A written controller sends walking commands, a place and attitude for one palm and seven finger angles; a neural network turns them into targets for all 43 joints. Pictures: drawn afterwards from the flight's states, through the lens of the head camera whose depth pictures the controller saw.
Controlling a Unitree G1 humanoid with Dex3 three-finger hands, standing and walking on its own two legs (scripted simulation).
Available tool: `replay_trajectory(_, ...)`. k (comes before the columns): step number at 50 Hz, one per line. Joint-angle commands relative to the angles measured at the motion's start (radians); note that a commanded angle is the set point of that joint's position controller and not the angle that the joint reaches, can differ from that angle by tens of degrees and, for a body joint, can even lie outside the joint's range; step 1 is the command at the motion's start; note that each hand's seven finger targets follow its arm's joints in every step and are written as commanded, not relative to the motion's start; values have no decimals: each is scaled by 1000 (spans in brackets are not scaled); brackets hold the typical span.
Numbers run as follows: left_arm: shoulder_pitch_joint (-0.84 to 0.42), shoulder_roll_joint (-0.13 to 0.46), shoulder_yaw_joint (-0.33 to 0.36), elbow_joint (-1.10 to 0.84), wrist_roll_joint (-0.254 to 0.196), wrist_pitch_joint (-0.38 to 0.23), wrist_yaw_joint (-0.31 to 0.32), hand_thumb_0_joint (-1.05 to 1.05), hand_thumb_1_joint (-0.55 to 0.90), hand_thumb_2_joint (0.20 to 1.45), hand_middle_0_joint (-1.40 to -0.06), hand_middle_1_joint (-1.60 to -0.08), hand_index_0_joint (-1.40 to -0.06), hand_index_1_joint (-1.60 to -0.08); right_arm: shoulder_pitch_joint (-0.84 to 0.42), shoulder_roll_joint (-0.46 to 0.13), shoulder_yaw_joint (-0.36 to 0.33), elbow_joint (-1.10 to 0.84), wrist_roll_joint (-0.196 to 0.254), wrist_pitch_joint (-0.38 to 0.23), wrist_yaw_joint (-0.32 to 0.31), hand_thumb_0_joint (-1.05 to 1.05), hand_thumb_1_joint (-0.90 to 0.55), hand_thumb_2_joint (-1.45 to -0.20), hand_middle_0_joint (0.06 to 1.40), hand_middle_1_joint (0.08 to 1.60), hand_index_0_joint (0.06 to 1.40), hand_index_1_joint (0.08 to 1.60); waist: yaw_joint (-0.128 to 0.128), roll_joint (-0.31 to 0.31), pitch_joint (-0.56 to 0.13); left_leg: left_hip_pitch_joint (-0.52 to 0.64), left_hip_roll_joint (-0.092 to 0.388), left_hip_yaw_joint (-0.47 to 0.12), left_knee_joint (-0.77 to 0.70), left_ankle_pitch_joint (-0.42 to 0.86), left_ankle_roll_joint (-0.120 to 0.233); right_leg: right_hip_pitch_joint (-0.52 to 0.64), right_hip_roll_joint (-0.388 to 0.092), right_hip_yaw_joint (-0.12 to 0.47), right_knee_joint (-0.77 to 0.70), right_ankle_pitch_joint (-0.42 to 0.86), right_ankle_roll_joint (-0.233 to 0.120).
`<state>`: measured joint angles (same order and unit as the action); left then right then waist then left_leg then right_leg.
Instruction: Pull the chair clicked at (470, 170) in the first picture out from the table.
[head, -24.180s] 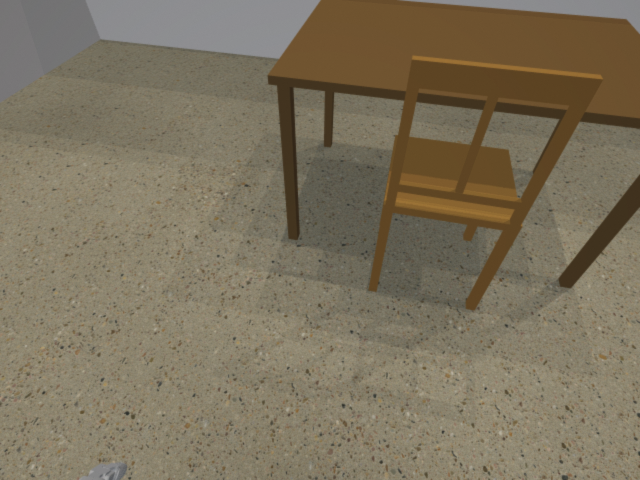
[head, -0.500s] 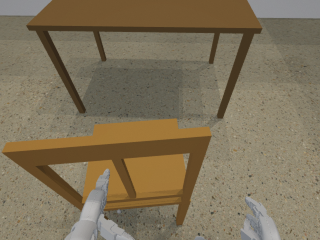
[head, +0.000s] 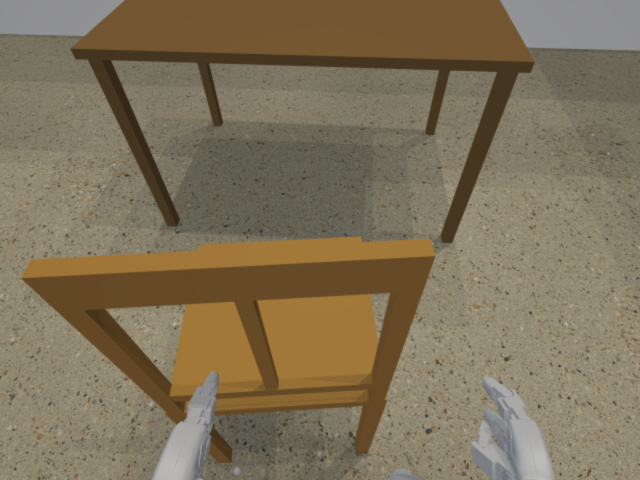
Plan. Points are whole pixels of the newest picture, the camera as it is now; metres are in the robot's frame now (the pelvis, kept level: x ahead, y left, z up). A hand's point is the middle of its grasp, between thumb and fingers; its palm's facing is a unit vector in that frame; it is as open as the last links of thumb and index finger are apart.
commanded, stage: draw the hand back to the body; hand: left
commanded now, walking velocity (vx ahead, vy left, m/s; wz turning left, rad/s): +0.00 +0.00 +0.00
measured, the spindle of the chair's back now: (260, 348) +0.30 +0.10 -0.03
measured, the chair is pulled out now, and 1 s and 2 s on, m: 0.61 0.61 0.61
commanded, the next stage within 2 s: step back with the hand held close in 1.64 s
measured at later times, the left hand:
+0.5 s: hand (175, 441) +0.16 +0.14 +0.08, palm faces +0.00 -1.00 -0.09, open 17.5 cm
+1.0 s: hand (60, 395) +0.18 +0.23 +0.14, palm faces +0.32 -0.84 -0.43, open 12.8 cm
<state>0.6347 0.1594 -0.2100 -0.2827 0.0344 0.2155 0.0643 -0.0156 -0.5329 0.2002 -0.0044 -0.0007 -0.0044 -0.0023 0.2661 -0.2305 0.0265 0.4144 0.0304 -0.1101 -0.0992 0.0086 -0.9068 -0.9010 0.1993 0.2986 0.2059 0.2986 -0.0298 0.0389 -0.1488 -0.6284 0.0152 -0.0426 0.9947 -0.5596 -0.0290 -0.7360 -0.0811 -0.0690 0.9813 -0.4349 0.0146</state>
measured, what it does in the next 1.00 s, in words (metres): stands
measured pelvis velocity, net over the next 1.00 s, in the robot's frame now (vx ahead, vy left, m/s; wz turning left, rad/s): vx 0.02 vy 0.00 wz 0.00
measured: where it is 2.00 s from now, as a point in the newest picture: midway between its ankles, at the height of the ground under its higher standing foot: outside the picture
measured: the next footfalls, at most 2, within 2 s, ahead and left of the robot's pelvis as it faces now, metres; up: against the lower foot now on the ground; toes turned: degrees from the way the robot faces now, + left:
none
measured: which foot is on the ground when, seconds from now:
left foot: down 0.00-1.00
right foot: down 0.00-1.00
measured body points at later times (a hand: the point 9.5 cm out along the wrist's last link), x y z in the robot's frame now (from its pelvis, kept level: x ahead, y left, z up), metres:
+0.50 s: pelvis -0.01 +0.00 -0.02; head +0.03 -0.02 +0.43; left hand +0.16 +0.20 +0.08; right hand +0.18 -0.22 -0.09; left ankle -0.04 +0.14 -0.68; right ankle +0.03 -0.13 -0.68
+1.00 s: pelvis +0.02 +0.00 +0.05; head +0.01 -0.02 +0.49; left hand +0.16 +0.27 +0.17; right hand +0.21 -0.22 -0.03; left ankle -0.04 +0.14 -0.68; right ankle +0.03 -0.13 -0.68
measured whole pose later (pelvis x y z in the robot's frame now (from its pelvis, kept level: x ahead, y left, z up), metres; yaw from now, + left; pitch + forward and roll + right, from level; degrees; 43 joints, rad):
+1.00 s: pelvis +0.02 +0.00 +0.05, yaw +0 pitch -1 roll -1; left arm 0.66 0.32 0.15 -0.44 -0.04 0.03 0.16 -0.01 0.13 0.52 -0.10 -0.14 -0.15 -0.17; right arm 0.21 -0.22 0.02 0.59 0.03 -0.16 -0.12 0.01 -0.91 -0.90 0.20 0.30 0.20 0.30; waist 0.05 0.07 -0.03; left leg -0.17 0.03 -0.04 0.63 -0.43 -0.03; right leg -0.28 -0.06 -0.08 0.64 -0.33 0.02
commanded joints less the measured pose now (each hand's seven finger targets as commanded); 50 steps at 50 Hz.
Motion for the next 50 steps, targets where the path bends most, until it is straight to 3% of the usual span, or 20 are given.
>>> replay_trajectory(1,69,39,9,-249,7,-63,10,0,-550,200,0,0,0,0,-76,-98,-52,-183,1,-61,-13,0,-900,-900,200,300,200,300,-8,-51,-87,-47,-36,22,-149,257,45,176,34,-12,-153,147,-26)
replay_trajectory(3,127,37,13,-256,4,-69,6,0,-550,200,0,0,0,0,-74,-95,-57,-184,2,-62,-14,0,-900,-900,200,300,200,300,-3,-75,-103,-52,-37,24,-142,258,46,182,35,-9,-149,157,-23)
replay_trajectory(4,38,-55,32,-385,-135,-207,-7,0,-550,200,0,0,0,0,-71,-82,-54,-170,5,-91,-12,0,-900,-900,200,300,200,300,-12,-140,-66,-87,-47,20,-98,258,38,124,46,-34,-132,178,-20)
replay_trajectory(6,94,28,111,-349,-148,-326,-18,0,-550,200,0,0,0,0,-71,-87,-66,-128,4,-123,-6,0,-900,-900,200,300,200,300,16,-58,-96,-104,-46,23,-82,260,31,123,44,-25,-95,164,-31)
replay_trajectory(8,117,27,123,-377,-159,-425,-34,0,-550,200,0,0,0,0,-65,-79,-73,-114,9,-139,9,0,-900,-900,200,300,200,300,24,15,-137,-79,-43,26,-69,292,23,106,45,-27,-60,177,-35)
replay_trajectory(13,95,35,126,-311,-146,-652,-101,0,-550,200,0,0,0,0,-107,-69,-97,-73,7,-140,55,0,-900,-900,200,300,200,300,15,-40,-112,-188,-27,19,7,251,17,20,45,-9,15,144,-34)
replay_trajectory(16,188,85,189,-316,-169,-597,-149,0,-550,200,0,0,0,0,-132,-77,-100,-120,25,-105,58,0,-900,-900,200,300,200,300,44,1,-156,-160,-29,36,-41,207,26,117,39,14,-42,91,-35)
replay_trajectory(20,114,121,262,-437,-233,-494,-157,0,-550,200,0,0,0,0,-135,-75,-83,-146,40,-80,19,0,-900,-900,200,300,200,300,28,-53,-136,-130,-29,30,-83,169,37,166,39,14,-115,33,-22)
replay_trajectory(24,111,136,335,-429,-281,-495,-153,0,-514,218,-5,-8,-5,-8,-119,-65,-80,-104,42,-98,0,0,-900,-900,200,300,200,300,23,-90,-117,-91,-24,22,-101,227,35,212,42,7,-153,113,-18)
replay_trajectory(28,84,155,357,-382,-292,-494,-190,0,-369,287,-25,-37,-25,-37,-118,-78,-74,-69,45,-135,-2,0,-900,-900,200,300,200,300,16,-41,-90,-25,-20,17,-144,252,33,228,38,-5,-185,142,-17)
replay_trajectory(29,165,341,448,-377,-129,-387,-43,0,-332,305,-30,-45,-30,-45,-98,-70,-85,-81,22,-98,-23,0,-900,-900,200,300,200,300,98,21,-149,32,14,31,-211,278,24,336,7,36,-210,163,-43)
replay_trajectory(30,177,226,375,-436,-111,-341,8,0,-296,322,-35,-53,-35,-53,-96,-53,-68,-102,18,-89,-24,0,-900,-900,200,300,200,300,63,29,-85,51,6,33,-235,285,21,338,2,12,-225,189,-39)
replay_trajectory(31,160,226,377,-435,-98,-307,41,0,-260,340,-40,-60,-40,-60,-103,-57,-69,-86,16,-80,-25,0,-900,-900,200,300,200,300,64,29,-67,65,11,26,-247,304,19,356,7,4,-238,203,-43)
replay_trajectory(32,176,191,347,-411,-88,-286,59,0,-224,357,-45,-68,-45,-68,-106,-55,-64,-77,14,-68,-28,0,-900,-900,200,300,200,300,55,16,-33,94,12,30,-261,322,21,355,10,-5,-245,224,-39)
replay_trajectory(36,79,272,405,-447,-72,-257,114,0,-79,428,-65,-97,-65,-97,-135,-70,-53,-57,8,-65,-40,0,-900,-900,200,300,200,300,61,5,15,168,15,22,-335,331,24,428,13,-8,-318,240,-39)
replay_trajectory(41,-9,286,438,-425,-65,-261,133,0,102,515,-90,-135,-90,-135,-149,-77,-46,-22,7,-87,-40,0,-900,-900,200,300,200,300,64,34,81,267,16,17,-422,365,21,484,15,-8,-391,264,-39)
replay_trajectory(43,-10,280,459,-386,-66,-265,137,0,175,550,-100,-150,-100,-150,-152,-74,-44,-6,2,-93,-36,0,-900,-900,200,300,200,300,67,1,98,293,16,18,-454,383,23,511,17,-14,-408,282,-36)
replay_trajectory(46,-57,319,508,-385,-67,-273,136,0,284,603,-115,-173,-115,-173,-169,-80,-45,13,-1,-102,-30,0,-900,-900,200,300,200,300,74,13,104,333,17,24,-483,406,24,548,18,-4,-446,312,-37)
replay_trajectory(48,-104,343,533,-448,-68,-288,138,0,356,637,-125,-187,-125,-187,-168,-79,-41,16,-5,-117,-25,0,-900,-900,200,300,200,300,76,67,76,377,15,27,-503,449,23,578,17,-1,-452,351,-38)
replay_trajectory(50,-133,359,562,-448,-70,-290,142,0,429,673,-135,-202,-135,-202,-170,-79,-39,30,-8,-129,-21,0,-900,-900,200,300,200,300,77,50,78,397,17,28,-518,468,22,596,18,-2,-466,369,-37)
